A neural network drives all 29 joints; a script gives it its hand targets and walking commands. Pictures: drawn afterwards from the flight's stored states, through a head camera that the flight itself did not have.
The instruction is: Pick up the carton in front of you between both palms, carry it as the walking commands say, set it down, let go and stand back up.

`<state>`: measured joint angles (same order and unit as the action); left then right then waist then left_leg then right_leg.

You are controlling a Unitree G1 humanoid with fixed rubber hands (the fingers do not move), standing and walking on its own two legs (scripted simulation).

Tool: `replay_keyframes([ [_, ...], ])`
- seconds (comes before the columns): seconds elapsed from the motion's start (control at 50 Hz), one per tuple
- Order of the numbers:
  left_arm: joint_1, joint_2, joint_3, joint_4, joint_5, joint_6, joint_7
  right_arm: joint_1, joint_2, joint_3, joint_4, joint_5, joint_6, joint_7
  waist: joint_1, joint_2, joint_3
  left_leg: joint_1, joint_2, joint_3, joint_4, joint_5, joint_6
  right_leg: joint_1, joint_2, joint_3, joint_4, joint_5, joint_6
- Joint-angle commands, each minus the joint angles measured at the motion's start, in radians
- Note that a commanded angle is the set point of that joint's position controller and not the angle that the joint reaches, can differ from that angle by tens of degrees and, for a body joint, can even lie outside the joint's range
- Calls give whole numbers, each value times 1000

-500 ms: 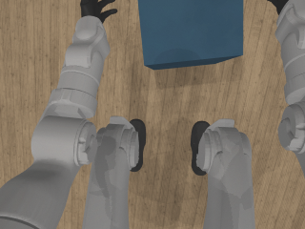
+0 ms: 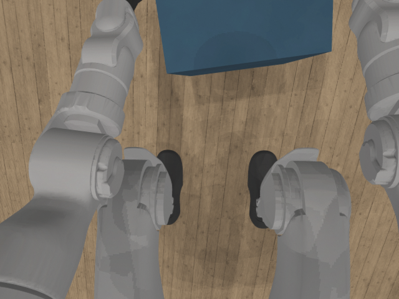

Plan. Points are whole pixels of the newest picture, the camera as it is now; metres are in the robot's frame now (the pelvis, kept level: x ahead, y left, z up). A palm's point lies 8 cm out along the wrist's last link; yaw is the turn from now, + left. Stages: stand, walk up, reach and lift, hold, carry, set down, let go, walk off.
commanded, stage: reach and lift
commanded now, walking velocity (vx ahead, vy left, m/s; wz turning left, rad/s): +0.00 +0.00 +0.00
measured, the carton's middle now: (234, 5) +0.54 -0.05 -0.24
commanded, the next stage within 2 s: none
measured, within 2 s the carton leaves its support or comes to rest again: leaves its support in 0.56 s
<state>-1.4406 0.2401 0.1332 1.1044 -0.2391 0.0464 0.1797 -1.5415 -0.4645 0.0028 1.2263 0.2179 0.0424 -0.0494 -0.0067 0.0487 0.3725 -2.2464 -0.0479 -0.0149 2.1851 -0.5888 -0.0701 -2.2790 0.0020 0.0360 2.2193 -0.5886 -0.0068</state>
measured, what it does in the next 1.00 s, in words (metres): rises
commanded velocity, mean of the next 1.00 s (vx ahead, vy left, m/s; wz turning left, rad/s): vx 0.00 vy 0.00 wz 0.00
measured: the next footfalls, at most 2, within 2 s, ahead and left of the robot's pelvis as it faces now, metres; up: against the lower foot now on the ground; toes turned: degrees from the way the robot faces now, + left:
none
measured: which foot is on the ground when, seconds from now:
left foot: down 0.00-1.00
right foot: down 0.00-1.00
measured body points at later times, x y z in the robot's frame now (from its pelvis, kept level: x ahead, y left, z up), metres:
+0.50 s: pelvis -0.01 +0.00 +0.00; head +0.36 -0.04 +0.24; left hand +0.56 +0.11 -0.17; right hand +0.57 -0.19 -0.17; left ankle +0.11 +0.13 -0.33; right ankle +0.10 -0.12 -0.33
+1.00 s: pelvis -0.01 +0.02 +0.08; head +0.26 -0.03 +0.43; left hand +0.52 +0.09 +0.01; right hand +0.50 -0.21 +0.01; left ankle +0.11 +0.14 -0.33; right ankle +0.10 -0.12 -0.33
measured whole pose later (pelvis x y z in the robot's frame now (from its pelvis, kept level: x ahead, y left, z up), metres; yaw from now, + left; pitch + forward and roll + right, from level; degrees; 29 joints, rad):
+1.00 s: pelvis -0.01 +0.02 +0.08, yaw -4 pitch +41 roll +2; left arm -1.13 -0.05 0.57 0.74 0.20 0.34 0.13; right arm -1.20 -0.14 -0.41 0.88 -0.19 0.35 0.01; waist -0.02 0.04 -0.09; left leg -2.11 -0.08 -0.05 1.92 -0.54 -0.06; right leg -2.15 0.07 0.07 1.91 -0.49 0.04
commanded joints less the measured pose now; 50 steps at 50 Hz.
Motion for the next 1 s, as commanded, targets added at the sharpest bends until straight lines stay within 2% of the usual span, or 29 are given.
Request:
replay_keyframes([
  [0.0, -194, 135, 74, -83, 60, -32, 13, -264, -69, -3, -90, 4, -16, 7, 50, -135, -1199, 459, -20, 95, -133, 360, 16, 680, 9, 3, -191, 417, 36],
  [0.04, -198, 115, 67, -69, 56, -31, 13, -286, -67, 10, -97, 13, -17, 7, 49, -132, -1199, 484, -19, 89, -139, 353, 20, 654, 10, -1, -197, 388, 35],
  [0.12, -253, 45, 16, -70, 29, -25, 5, -318, -32, 36, -78, 24, -14, 9, 19, -107, -1157, 521, -24, 80, -154, 303, 20, 601, 11, -14, -215, 307, 29],
  [0.18, -342, -69, -40, -116, 13, -25, -8, -344, 54, 49, -56, 13, -9, 20, -13, -80, -1133, 560, -40, 80, -162, 270, 13, 594, 21, -22, -228, 263, 16],
  [0.22, -404, -190, -50, -123, 28, -16, -31, -388, 168, 48, -46, -18, -1, 42, -37, -66, -1120, 578, -54, 77, -159, 254, 11, 587, 30, -26, -231, 248, 8],
  [0.26, -472, -403, -60, -108, 65, 7, -80, -462, 416, 79, -50, -55, 16, 99, -36, -67, -1094, 605, -74, 76, -147, 247, 12, 555, 44, -27, -226, 232, 5],
  [0.28, -531, -581, -82, -122, 88, 22, -126, -497, 610, 98, -63, -77, 31, 148, -30, -75, -1074, 603, -92, 74, -140, 247, 20, 544, 59, -31, -224, 229, 4],
  [0.3, -571, -690, -81, -133, 112, 39, -166, -500, 732, 86, -77, -93, 46, 190, -36, -73, -1044, 577, -96, 79, -136, 241, 23, 521, 68, -33, -221, 232, 2],
  [0.32, -590, -770, -75, -150, 128, 56, -200, -493, 813, 77, -94, -101, 64, 224, -31, -65, -1030, 547, -102, 88, -131, 238, 28, 518, 70, -36, -215, 235, 1],
  [0.34, -594, -823, -69, -169, 136, 69, -227, -480, 872, 67, -106, -111, 81, 252, -41, -69, -1027, 527, -107, 95, -128, 239, 34, 517, 77, -46, -211, 240, 3],
  [0.4, -593, -927, -65, -229, 136, 100, -272, -434, 994, 55, -159, -120, 112, 299, -50, -73, -1093, 517, -115, 108, -112, 285, 45, 540, 84, -63, -194, 297, 0],
  [0.46, -591, -1013, -92, -289, 112, 116, -283, -432, 1074, 91, -263, -103, 132, 313, -61, -70, -1233, 546, -116, 108, -102, 354, 52, 608, 82, -67, -187, 386, -5],
  [0.56, -593, -1164, -208, -417, 37, 156, -269, -520, 1183, 205, -554, -30, 163, 289, -52, -76, -1670, 653, -126, 127, -108, 498, 37, 863, 91, -85, -183, 589, 3],
  [0.62, -567, -1223, -243, -487, 46, 191, -263, -480, 1253, 239, -646, -39, 205, 268, -57, -136, -1843, 608, -140, 140, -140, 493, 34, 1031, 103, -90, -206, 666, 16],
  [0.66, -554, -1237, -249, -524, 71, 209, -269, -409, 1318, 242, -652, -71, 233, 257, -55, -183, -1860, 536, -150, 148, -169, 462, 38, 1076, 114, -91, -239, 679, 27],
  [0.7, -542, -1216, -250, -548, 100, 221, -276, -306, 1363, 228, -597, -107, 263, 249, -58, -202, -1778, 469, -149, 146, -212, 390, 44, 1058, 120, -88, -288, 623, 35],
  [0.72, -544, -1191, -230, -518, 127, 227, -279, -256, 1372, 193, -525, -131, 276, 249, -59, -193, -1684, 465, -143, 141, -237, 314, 50, 955, 126, -89, -325, 498, 35],
  [0.76, -496, -1198, -202, -486, 184, 241, -283, -186, 1381, 126, -425, -189, 290, 256, -45, -125, -1519, 453, -140, 130, -303, 233, 45, 826, 132, -87, -380, 377, 28],
  [0.82, -474, -1227, -172, -497, 228, 248, -283, -191, 1416, 64, -418, -220, 292, 267, -23, -73, -1493, 513, -146, 131, -360, 220, 39, 769, 145, -93, -424, 317, 25],
  [0.86, -445, -1214, -113, -433, 272, 260, -281, -210, 1407, 29, -390, -242, 295, 273, 2, -70, -1430, 543, -148, 126, -403, 184, 45, 712, 146, -102, -460, 251, 21],
  [0.92, -390, -1181, 16, -320, 367, 289, -286, -224, 1373, -62, -310, -308, 317, 290, 30, -99, -1294, 525, -143, 114, -484, 54, 63, 645, 147, -103, -541, 85, 15],
  [0.96, -369, -1186, 54, -302, 400, 301, -295, -226, 1373, -91, -304, -342, 326, 299, 33, -109, -1294, 542, -141, 109, -524, 28, 66, 670, 146, -99, -583, 45, 15],
  [0.98, -375, -1208, 45, -310, 396, 304, -298, -224, 1383, -93, -309, -352, 327, 300, 21, -113, -1328, 564, -142, 107, -542, 30, 65, 701, 147, -100, -600, 50, 16],
])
